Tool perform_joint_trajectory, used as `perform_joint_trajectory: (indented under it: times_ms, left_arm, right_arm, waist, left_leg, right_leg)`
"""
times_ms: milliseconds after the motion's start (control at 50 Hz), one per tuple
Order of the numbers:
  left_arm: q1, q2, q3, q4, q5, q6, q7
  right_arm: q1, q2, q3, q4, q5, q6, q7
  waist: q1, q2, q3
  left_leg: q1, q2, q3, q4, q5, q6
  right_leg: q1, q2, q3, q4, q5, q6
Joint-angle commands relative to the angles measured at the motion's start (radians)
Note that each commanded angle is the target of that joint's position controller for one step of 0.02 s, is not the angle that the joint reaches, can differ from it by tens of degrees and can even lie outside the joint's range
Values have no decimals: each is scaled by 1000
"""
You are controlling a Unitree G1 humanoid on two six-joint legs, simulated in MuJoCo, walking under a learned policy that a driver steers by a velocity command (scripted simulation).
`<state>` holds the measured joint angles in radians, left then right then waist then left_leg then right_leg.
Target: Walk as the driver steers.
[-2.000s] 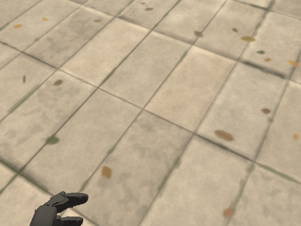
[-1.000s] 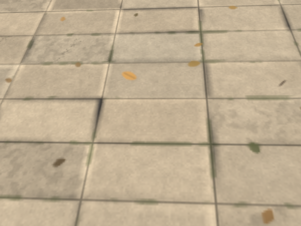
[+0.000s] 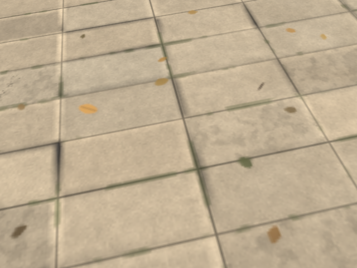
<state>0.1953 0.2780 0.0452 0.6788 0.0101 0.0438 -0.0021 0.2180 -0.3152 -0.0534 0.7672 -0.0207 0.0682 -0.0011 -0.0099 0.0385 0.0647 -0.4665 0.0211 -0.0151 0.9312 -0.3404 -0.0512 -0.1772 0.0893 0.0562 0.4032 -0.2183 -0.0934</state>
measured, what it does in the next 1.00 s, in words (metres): walks ahead: left foot, then right foot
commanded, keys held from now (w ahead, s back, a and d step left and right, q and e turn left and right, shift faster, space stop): q+shift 0.14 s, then w+q+shift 0.26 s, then w+shift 0.26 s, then w+e+shift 0.14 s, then e+shift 0.20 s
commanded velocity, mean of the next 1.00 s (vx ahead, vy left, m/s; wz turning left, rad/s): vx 0.56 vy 0.00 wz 0.19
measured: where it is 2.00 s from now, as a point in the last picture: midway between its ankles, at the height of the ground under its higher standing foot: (137, 176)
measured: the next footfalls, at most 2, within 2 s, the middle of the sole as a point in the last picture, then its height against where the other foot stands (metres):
left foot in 0.26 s outside the picture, level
right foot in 0.70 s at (176, 259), level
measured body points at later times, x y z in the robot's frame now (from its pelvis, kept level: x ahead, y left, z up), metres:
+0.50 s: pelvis +0.13 +0.07 +0.00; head +0.14 +0.10 +0.45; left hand +0.23 +0.38 -0.10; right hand +0.17 -0.21 -0.11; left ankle -0.02 +0.10 -0.74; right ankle +0.25 -0.05 -0.68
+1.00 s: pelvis +0.51 +0.18 -0.01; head +0.55 +0.20 +0.44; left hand +0.36 +0.42 -0.14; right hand +0.82 +0.05 -0.06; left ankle +0.66 +0.37 -0.70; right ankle +0.46 +0.07 -0.74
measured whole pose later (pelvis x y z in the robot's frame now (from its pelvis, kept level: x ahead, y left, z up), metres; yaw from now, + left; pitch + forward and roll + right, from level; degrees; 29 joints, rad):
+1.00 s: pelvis +0.51 +0.18 -0.01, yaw +14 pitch +1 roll -1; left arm 0.51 0.28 0.06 0.93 0.00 -0.05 -0.02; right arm -0.04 -0.25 0.03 0.65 -0.04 -0.08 0.03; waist 0.09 0.01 0.07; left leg -0.66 0.03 -0.09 0.70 -0.05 -0.02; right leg -0.08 0.13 0.13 0.37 -0.30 -0.07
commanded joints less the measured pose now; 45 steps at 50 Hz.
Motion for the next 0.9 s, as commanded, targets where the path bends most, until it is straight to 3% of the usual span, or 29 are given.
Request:
perform_joint_trajectory:
  times_ms: [20,40,60,100,140,160,200,240,260,280,300,320,360,400,460,560,600,640,660,680,700,720,740,760,780,800,820,840,900]
  left_arm:
    - [10,72,2,-30,18,-21,11]
    - [9,77,-1,-20,26,-25,13]
    - [13,112,7,-10,29,-25,17]
    - [23,161,23,3,21,-18,23]
    - [16,163,27,8,12,-12,29]
    - [39,173,34,10,14,-12,28]
    - [40,192,44,11,25,-21,23]
    - [-42,186,47,-7,21,-34,16]
    - [-108,166,44,-26,21,-42,12]
    - [-185,96,24,-71,17,-53,5]
    - [-280,57,5,-130,23,-73,-4]
    - [-265,97,11,-117,35,-88,-11]
    - [-196,122,12,-77,32,-114,-33]
    - [-182,130,9,-61,50,-103,-41]
    - [-232,101,-8,-77,48,-83,-49]
    - [-398,69,-33,-141,32,-88,-60]
    - [-409,81,-33,-160,29,-91,-58]
    - [-297,106,-23,-135,26,-95,-43]
    - [-171,144,-6,-101,23,-95,-27]
    - [49,178,13,-36,12,-94,-8]
    - [281,217,35,37,17,-92,15]
    - [398,309,65,70,47,-98,24]
    - [371,295,59,102,24,-98,4]
    - [217,237,55,88,14,-100,-9]
    - [175,174,46,86,5,-107,-16]
    - [171,141,39,101,9,-110,-17]
    - [166,100,24,122,13,-114,-13]
    - [167,95,18,138,10,-122,-9]
    - [161,141,27,148,0,-143,-5]
  right_arm:
    - [-4,-27,5,-31,3,-7,2]
    - [-7,-25,7,-23,6,-7,3]
    - [-18,-47,1,-27,9,-7,4]
    - [-22,-81,-10,-39,14,-14,9]
    - [-8,-75,-10,-43,17,-24,15]
    - [1,-72,-8,-46,13,-28,21]
    - [-43,-80,-12,-65,3,-28,44]
    - [32,-56,-10,-42,15,-39,61]
    - [163,-57,-15,9,20,-53,59]
    - [338,-145,-44,67,12,-74,50]
    - [394,-182,-53,67,6,-94,52]
    - [331,-155,-46,52,1,-97,43]
    - [263,-160,-54,33,5,-105,24]
    - [249,-124,-43,37,14,-116,18]
    - [298,-96,-34,70,22,-137,13]
    - [357,-109,-32,116,19,-152,3]
    - [345,-128,-32,131,18,-159,-3]
    - [302,-153,-31,135,15,-166,-4]
    - [307,-177,-36,145,6,-166,-5]
    - [275,-205,-44,146,-6,-162,-8]
    - [216,-190,-42,138,-18,-164,-11]
    - [254,-56,-10,100,5,-176,-4]
    - [247,-44,-2,77,7,-195,18]
    - [145,-73,-2,48,-9,-197,18]
    - [64,-91,4,31,-22,-203,25]
    - [24,-75,11,12,-34,-203,29]
    - [-1,-55,18,-12,-47,-193,29]
    - [1,-36,27,-29,-51,-180,29]
    - [-61,-16,48,-97,-39,-156,23]
  waist:
    - [32,-139,-80]
    - [40,-152,-68]
    - [46,-166,-50]
    - [45,-162,-34]
    - [35,-140,-43]
    - [47,-141,-83]
    - [54,-149,-22]
    - [-17,-117,57]
    - [-85,-55,53]
    - [-153,180,25]
    - [-175,259,53]
    - [-131,91,82]
    - [-72,5,38]
    - [-54,8,21]
    - [-66,34,44]
    - [-130,72,82]
    - [-116,83,82]
    - [-42,96,14]
    - [22,105,-72]
    - [132,109,-173]
    - [247,74,-255]
    - [224,-188,-377]
    - [163,-328,-395]
    - [109,-238,-197]
    - [101,-84,-136]
    - [75,-27,-81]
    - [33,-18,-10]
    - [-3,-51,20]
    - [-52,-60,48]
  left_leg:
    - [78,11,6,-164,10,14]
    - [131,-2,14,-207,3,22]
    - [138,-21,21,-214,-16,31]
    - [108,-35,25,-207,-67,48]
    - [100,-31,37,-224,-97,64]
    - [110,-34,56,-239,-118,82]
    - [111,-28,61,-265,-141,127]
    - [232,-31,64,-386,-127,183]
    - [403,-35,19,-499,-148,221]
    - [590,124,-334,-685,-379,303]
    - [682,298,-809,-820,-525,390]
    - [675,293,-766,-793,-433,393]
    - [654,209,-595,-777,-247,359]
    - [606,143,-492,-795,-119,326]
    - [543,98,-395,-824,70,309]
    - [491,102,-323,-861,381,283]
    - [517,134,-299,-866,530,268]
    - [502,138,-231,-748,980,227]
    - [506,142,-210,-588,1211,211]
    - [462,138,-175,-365,1294,197]
    - [297,100,-145,-71,1167,187]
    - [19,-51,-92,396,547,151]
    - [-176,-179,-141,539,-57,153]
    - [-294,-77,-133,567,29,170]
    - [-277,-26,-132,520,95,167]
    - [-243,5,-123,444,97,158]
    - [-213,19,-113,391,80,130]
    - [-197,25,-101,347,33,101]
    - [-117,32,-37,87,38,38]
  right_leg:
    - [51,-258,125,-113,289,-104]
    - [20,-258,109,-113,260,-99]
    - [12,-267,110,-99,261,-104]
    - [37,-307,125,-56,344,-122]
    - [77,-341,128,-13,453,-131]
    - [100,-355,145,-50,202,-134]
    - [28,-385,237,-168,-478,-134]
    - [-120,-376,200,-171,-583,-100]
    - [-247,-317,100,-62,-552,-59]
    - [-455,-160,-107,284,-423,15]
    - [-725,4,-104,521,-342,54]
    - [-785,-61,-1,621,-275,56]
    - [-739,-109,5,645,-113,75]
    - [-676,-126,-12,607,-56,106]
    - [-665,-126,-80,541,32,128]
    - [-566,-108,-151,307,163,102]
    - [-498,-102,-160,246,167,60]
    - [-271,-39,-184,206,122,17]
    - [-118,1,-184,229,56,2]
    - [92,20,-188,219,-5,-16]
    - [340,-56,-117,237,-81,-46]
    - [558,-304,323,137,-547,-155]
    - [556,-421,890,-148,-647,-225]
    - [427,-391,842,-165,-620,-240]
    - [289,-367,700,-158,-492,-240]
    - [164,-326,600,-169,-388,-226]
    - [40,-284,521,-180,-209,-216]
    - [-26,-270,472,-179,-13,-224]
    - [-178,-224,303,-188,529,-211]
